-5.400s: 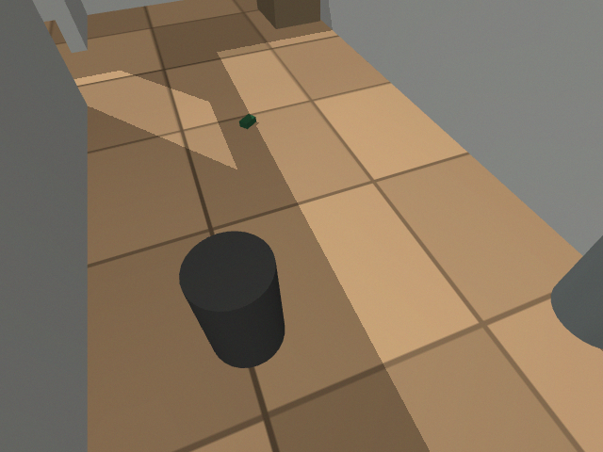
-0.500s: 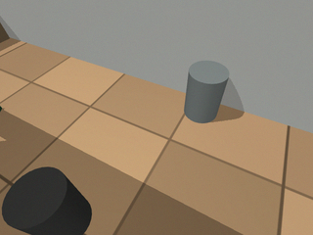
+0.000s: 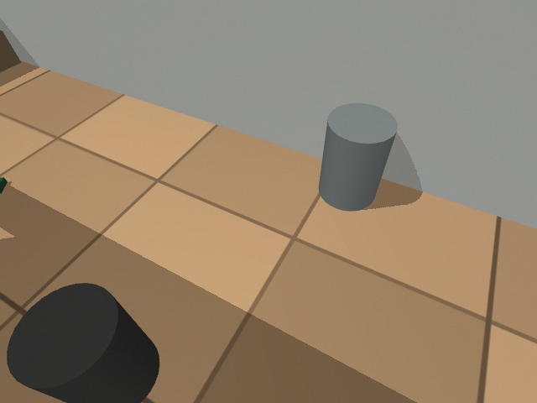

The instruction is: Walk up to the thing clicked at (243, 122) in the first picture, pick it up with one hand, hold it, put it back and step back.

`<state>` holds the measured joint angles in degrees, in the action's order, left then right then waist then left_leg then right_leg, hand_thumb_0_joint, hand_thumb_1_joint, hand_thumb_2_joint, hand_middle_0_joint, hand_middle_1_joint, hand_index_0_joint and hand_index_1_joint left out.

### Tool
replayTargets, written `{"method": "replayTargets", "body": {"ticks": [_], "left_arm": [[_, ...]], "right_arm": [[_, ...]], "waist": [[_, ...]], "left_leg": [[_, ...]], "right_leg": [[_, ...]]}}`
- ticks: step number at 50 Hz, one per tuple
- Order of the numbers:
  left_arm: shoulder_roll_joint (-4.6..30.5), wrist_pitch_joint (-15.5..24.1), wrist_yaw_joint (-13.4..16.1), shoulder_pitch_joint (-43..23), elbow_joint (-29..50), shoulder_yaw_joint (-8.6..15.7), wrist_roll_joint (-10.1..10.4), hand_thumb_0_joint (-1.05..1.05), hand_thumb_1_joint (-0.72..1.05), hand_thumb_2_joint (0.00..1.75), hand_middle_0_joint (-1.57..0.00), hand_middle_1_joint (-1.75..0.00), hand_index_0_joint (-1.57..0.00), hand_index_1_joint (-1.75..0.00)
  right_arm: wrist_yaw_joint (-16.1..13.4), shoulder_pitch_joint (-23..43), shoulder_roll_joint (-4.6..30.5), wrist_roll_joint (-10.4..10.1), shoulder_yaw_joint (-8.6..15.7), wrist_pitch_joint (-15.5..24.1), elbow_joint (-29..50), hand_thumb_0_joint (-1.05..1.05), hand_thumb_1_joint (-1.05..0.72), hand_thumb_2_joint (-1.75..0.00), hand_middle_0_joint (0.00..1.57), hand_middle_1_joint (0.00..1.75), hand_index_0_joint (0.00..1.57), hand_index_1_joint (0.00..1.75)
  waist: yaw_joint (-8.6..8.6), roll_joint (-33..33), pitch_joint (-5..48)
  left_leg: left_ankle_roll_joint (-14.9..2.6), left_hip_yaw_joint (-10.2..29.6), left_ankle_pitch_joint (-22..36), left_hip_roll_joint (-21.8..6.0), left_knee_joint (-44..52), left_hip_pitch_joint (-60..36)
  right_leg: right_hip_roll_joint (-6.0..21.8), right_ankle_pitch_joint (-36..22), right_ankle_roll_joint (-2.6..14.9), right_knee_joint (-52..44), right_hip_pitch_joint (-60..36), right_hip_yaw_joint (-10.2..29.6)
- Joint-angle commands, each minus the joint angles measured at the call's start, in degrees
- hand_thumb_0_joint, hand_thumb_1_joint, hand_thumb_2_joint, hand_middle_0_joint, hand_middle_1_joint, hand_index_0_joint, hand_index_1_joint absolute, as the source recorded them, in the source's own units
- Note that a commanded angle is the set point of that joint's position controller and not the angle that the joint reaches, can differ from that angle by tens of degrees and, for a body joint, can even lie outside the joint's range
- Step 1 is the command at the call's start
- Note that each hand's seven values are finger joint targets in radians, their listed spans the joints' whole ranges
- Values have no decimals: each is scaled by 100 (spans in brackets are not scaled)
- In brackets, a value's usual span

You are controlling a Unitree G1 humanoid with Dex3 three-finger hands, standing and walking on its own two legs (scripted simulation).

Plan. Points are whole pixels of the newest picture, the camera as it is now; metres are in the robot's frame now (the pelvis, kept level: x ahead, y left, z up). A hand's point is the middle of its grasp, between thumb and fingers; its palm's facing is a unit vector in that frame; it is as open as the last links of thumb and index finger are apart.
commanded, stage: stand
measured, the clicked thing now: out of the picture +1.21 +1.57 -0.76
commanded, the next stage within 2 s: walk up in 0.42 s
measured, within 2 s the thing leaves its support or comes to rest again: neither
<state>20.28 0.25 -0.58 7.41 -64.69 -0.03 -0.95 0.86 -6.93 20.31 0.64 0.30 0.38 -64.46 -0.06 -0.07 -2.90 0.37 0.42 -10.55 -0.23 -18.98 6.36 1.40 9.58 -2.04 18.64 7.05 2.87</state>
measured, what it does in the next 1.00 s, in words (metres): walks ahead: right foot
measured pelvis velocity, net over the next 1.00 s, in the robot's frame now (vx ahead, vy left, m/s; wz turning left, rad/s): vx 0.14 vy -0.07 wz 0.11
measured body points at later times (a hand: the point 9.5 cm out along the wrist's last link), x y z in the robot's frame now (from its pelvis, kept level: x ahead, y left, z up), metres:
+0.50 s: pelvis +0.01 +0.00 +0.00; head +0.01 +0.00 +0.45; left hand +0.07 +0.30 -0.13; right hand +0.08 -0.31 -0.13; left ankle +0.00 +0.12 -0.74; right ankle +0.00 -0.14 -0.74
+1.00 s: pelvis +0.14 -0.07 -0.01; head +0.16 -0.07 +0.44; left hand +0.16 +0.25 -0.12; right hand +0.22 -0.38 -0.13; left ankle +0.22 +0.09 -0.71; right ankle +0.09 -0.16 -0.75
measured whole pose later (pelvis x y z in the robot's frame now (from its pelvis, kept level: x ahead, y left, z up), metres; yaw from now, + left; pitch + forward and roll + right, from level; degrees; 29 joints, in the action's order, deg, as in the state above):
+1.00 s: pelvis +0.14 -0.07 -0.01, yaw +6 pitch -3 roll -1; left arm 21.0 3.3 -2.7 16.4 -49.9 4.3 -1.8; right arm 4.7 -17.8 23.1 1.3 3.8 -0.3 -52.1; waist -1.2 -2.2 -5.2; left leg 0.4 0.6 -11.4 -5.1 -45.4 27.6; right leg -0.5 17.5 2.4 20.7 0.7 -11.0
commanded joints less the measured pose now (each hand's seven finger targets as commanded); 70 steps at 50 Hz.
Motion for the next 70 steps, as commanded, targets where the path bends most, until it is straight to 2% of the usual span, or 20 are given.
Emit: {"method": "replayTargets", "body": {"ticks": [1,20,21,22,24,26,30,34,35,36,37,42,52,55,56,57,58,59,63,70], "left_arm": [[1227,157,112,-193,370,235,34,0,90,90,-20,-30,-20,-30],[1196,161,115,-135,367,216,37,0,90,90,-20,-30,-20,-30],[1555,199,-16,137,673,468,-22,0,90,90,-20,-30,-20,-30],[1538,184,-65,103,647,510,-78,0,90,90,-20,-30,-20,-30],[1335,151,-139,-283,836,512,-107,0,90,90,-20,-30,-20,-30],[1342,168,-138,-402,1034,556,-104,0,90,90,-20,-30,-20,-30],[1287,263,-276,11,1136,586,-55,0,90,90,-20,-30,-20,-30],[1490,339,-142,1961,523,837,-85,0,90,90,-20,-30,-20,-30],[1952,360,-55,2424,495,1000,-178,0,90,90,-20,-30,-20,-30],[2315,415,-48,1459,1176,1094,-275,0,90,90,-20,-30,-20,-30],[2310,376,-74,521,1540,1042,-220,0,90,90,-20,-30,-20,-30],[1515,468,-75,522,1706,828,-15,0,90,90,-20,-30,-20,-30],[1573,389,-128,1062,2153,861,-64,0,90,90,-20,-30,-20,-30],[1611,340,-109,997,2306,812,-36,0,90,90,-20,-30,-20,-30],[1418,318,-98,1160,2337,729,-19,0,90,90,-20,-30,-20,-30],[1178,294,-84,1391,2412,672,44,0,90,90,-20,-30,-20,-30],[931,285,-101,1499,2517,643,115,0,90,90,-20,-30,-20,-30],[1527,239,-35,1129,2497,748,75,0,90,90,-20,-30,-20,-30],[1293,220,-117,1084,2438,678,134,0,90,90,-20,-30,-20,-30],[1155,240,-108,1371,2108,695,84,0,90,90,-20,-30,-20,-30]], "right_arm": [[-106,237,1221,-32,239,145,372,0,-90,-90,20,30,20,30],[-99,242,1248,-36,235,119,367,0,-90,-90,20,30,20,30],[2,-176,1576,69,492,179,671,0,-90,-90,20,30,20,30],[38,-324,1660,133,563,178,616,0,-90,-90,20,30,20,30],[54,-504,1802,140,661,154,649,0,-90,-90,20,30,20,30],[30,-640,1938,172,784,249,765,0,-90,-90,20,30,20,30],[91,-373,1789,197,792,267,1128,0,-90,-90,20,30,20,30],[136,227,1192,155,620,135,1547,0,-90,-90,20,30,20,30],[139,45,823,116,489,122,1671,0,-90,-90,20,30,20,30],[85,-349,784,-22,464,7,1750,0,-90,-90,20,30,20,30],[88,-581,1385,0,615,-34,1610,0,-90,-90,20,30,20,30],[228,-1271,1337,-10,609,53,1310,0,-90,-90,20,30,20,30],[332,-689,1124,68,620,167,2018,0,-90,-90,20,30,20,30],[217,-1308,1201,89,690,216,1991,0,-90,-90,20,30,20,30],[142,-1880,1394,109,783,274,1855,0,-90,-90,20,30,20,30],[69,-2520,1862,158,928,312,1851,0,-90,-90,20,30,20,30],[3,-2593,2346,155,1025,336,2020,0,-90,-90,20,30,20,30],[-48,-2489,2285,-6,1091,358,2099,0,-90,-90,20,30,20,30],[-144,-1671,1617,-132,719,427,2375,0,-90,-90,20,30,20,30],[-85,-1032,1685,31,641,371,2597,0,-90,-90,20,30,20,30]], "waist": [[28,1,493],[16,-15,345],[43,-5,875],[90,-184,467],[302,-710,-275],[394,-731,-785],[159,-1018,-338],[-820,77,396],[-1020,1581,279],[-726,1705,157],[-362,1230,-256],[-59,662,-553],[-397,582,-220],[-5,305,110],[254,-238,536],[560,-1182,1016],[558,-1954,1212],[581,-1211,1190],[66,-437,171],[-158,-1272,-165]], "left_leg": [[-182,485,817,-700,264,-110],[-180,511,560,-667,267,-18],[-502,470,-2056,-431,21,-270],[-636,823,-3064,-609,145,-85],[-943,1617,-3664,-1236,878,-125],[-1426,2323,-2637,-2041,1276,-334],[-1270,1406,-1985,-1577,943,-239],[-611,-42,-1697,-500,-1701,1753],[-389,-348,-2552,126,-3404,2945],[-252,310,-2170,335,-4260,3324],[-247,522,-1759,-227,-4416,3007],[-122,526,-409,-529,-3998,2389],[-115,-560,206,-403,-1720,1806],[-370,-912,68,-13,-1310,763],[-593,-835,28,176,-1009,-121],[-1064,554,69,-632,-865,-1245],[-1908,3599,689,-2157,-453,-2340],[-2236,4406,816,-2551,-166,-2114],[-1360,1414,2126,-1533,-362,-105],[-1316,677,1521,-1048,-522,1854]], "right_leg": [[561,-860,286,-189,-115,351],[547,-662,279,-245,-39,345],[153,1873,495,148,-59,260],[119,2698,556,431,631,306],[-203,2205,392,1488,1856,-181],[60,1783,327,2498,2697,-5],[228,1609,325,1817,1840,-140],[-149,225,263,563,-1592,-411],[721,1685,416,-226,-2013,1123],[2294,3800,750,-1369,-1004,2872],[2505,4299,1170,-1517,-193,2988],[1354,1208,802,-1082,177,376],[1281,-1322,1089,92,-445,-957],[1186,-2188,1035,1327,-193,-1234],[872,-2242,892,2582,77,-1466],[527,-1222,592,4147,1152,-1437],[-570,1940,295,5227,3017,-1218],[-49,2482,374,5612,3081,-106],[579,1423,480,4670,2492,75],[280,297,208,2623,1079,-643]]}}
